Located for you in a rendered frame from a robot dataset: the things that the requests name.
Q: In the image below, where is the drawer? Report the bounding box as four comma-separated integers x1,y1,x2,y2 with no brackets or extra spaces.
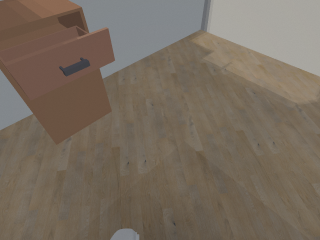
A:
0,26,115,101

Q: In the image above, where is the handle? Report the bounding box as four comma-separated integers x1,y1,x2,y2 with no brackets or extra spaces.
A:
59,57,91,77

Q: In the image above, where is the left robot thigh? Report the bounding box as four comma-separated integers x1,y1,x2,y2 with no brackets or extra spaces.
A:
110,228,140,240

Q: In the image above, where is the cabinet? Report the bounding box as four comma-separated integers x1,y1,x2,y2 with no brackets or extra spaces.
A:
0,0,112,145

